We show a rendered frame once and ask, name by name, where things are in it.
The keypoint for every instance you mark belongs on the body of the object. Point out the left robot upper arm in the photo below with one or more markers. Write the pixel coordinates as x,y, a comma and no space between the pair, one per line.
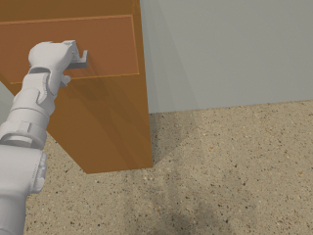
22,173

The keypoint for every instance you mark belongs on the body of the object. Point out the drawer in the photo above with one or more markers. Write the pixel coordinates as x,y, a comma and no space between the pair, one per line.
109,40

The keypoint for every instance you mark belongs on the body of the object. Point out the cabinet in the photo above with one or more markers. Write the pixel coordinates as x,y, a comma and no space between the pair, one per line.
101,121

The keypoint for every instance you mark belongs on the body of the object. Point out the handle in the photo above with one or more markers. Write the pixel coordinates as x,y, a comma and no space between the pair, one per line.
79,63

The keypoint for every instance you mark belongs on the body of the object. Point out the robot left forearm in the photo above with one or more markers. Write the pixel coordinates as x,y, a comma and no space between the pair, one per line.
28,119

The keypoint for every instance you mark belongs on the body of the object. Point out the robot left hand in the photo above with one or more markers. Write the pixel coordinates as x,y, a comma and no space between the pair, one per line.
55,55

